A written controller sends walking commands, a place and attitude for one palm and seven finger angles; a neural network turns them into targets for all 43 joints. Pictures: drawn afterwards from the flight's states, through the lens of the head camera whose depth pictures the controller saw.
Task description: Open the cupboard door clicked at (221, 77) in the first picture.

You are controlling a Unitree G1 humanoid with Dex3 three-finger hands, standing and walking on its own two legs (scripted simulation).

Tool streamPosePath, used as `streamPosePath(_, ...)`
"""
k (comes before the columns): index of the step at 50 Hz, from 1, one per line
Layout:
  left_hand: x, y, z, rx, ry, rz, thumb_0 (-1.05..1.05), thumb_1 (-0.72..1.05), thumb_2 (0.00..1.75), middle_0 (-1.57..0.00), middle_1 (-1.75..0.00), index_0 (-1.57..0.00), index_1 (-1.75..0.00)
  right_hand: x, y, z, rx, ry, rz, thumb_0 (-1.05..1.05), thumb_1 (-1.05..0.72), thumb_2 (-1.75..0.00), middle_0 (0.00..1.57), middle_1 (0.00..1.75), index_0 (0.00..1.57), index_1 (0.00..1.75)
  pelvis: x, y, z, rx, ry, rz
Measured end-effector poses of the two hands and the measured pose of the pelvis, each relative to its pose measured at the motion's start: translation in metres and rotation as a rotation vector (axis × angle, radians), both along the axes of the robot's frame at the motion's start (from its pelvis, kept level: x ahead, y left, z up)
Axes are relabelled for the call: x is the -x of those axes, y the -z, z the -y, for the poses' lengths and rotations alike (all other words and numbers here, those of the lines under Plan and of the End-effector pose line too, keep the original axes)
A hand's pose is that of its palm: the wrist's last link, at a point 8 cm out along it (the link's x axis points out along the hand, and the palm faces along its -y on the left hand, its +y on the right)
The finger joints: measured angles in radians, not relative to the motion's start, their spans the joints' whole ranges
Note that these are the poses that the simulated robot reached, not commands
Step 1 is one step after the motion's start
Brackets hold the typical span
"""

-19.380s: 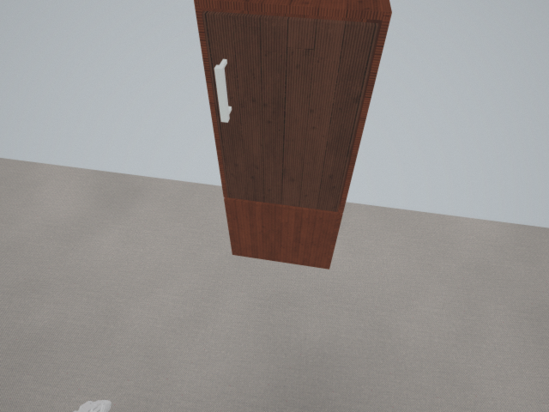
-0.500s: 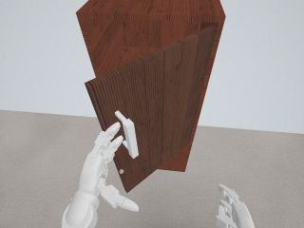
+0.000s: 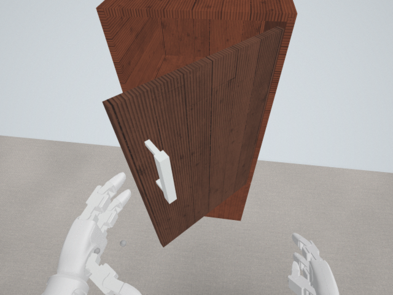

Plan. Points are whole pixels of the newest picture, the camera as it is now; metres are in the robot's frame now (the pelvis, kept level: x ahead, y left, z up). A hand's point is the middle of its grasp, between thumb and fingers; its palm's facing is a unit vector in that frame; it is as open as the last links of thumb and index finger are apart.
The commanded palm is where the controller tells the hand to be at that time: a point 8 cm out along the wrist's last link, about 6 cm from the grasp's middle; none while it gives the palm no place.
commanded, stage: slide the hand sideways off the handle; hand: left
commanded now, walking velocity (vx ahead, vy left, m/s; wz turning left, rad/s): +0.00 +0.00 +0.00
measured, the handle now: (161, 173) +0.33 +0.10 +0.09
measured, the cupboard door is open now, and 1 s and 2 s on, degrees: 46 46 46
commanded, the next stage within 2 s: draw the hand back to the body in 0.06 s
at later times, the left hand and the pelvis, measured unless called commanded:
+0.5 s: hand (94, 236) +0.19 +0.17 +0.12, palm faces -0.06 -1.00 -0.08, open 16.3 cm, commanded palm +0.16 +0.24 +0.13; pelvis +0.01 +0.02 +0.01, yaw +0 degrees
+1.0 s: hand (36, 217) +0.20 +0.25 +0.15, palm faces +0.32 -0.87 -0.37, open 13.4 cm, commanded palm +0.15 +0.29 +0.18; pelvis +0.02 +0.03 +0.04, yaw +0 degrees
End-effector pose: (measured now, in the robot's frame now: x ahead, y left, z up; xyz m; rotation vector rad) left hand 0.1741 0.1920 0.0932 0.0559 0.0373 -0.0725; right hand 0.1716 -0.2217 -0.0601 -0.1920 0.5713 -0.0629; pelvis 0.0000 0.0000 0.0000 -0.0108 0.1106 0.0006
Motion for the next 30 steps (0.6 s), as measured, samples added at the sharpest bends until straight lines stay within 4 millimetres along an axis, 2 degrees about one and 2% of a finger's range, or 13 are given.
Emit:
streamPosePath(6,0.003,0.003,-0.014,-0.003,-0.009,-0.007,-0.01,-0.50,0.30,-0.15,-0.30,-0.15,-0.30,0.001,0.001,-0.002,0.009,0.005,-0.003,0.01,-0.91,-0.90,0.20,0.30,0.20,0.30,0.001,0.001,-0.002,0.007,-0.004,-0.001)
streamPosePath(10,0.000,0.002,-0.015,0.011,0.002,0.006,-0.01,-0.50,0.30,-0.15,-0.30,-0.15,-0.30,0.001,0.000,-0.005,0.014,0.002,0.005,0.01,-0.91,-0.90,0.20,0.30,0.20,0.30,0.001,0.002,-0.006,0.011,-0.007,-0.002)
streamPosePath(15,-0.002,-0.007,-0.016,-0.001,0.018,0.020,-0.01,-0.50,0.30,-0.15,-0.30,-0.15,-0.30,-0.001,-0.003,-0.011,0.004,0.010,0.017,0.01,-0.91,-0.90,0.20,0.30,0.20,0.30,-0.001,0.000,-0.010,0.011,-0.002,0.005)
streamPosePath(30,0.004,-0.034,-0.050,-0.031,-0.025,0.026,-0.01,-0.50,0.30,-0.15,-0.30,-0.15,-0.30,-0.015,-0.019,-0.030,-0.008,-0.023,0.060,0.01,-0.90,-0.90,0.20,0.30,0.20,0.30,-0.007,-0.011,-0.019,0.020,-0.006,0.053)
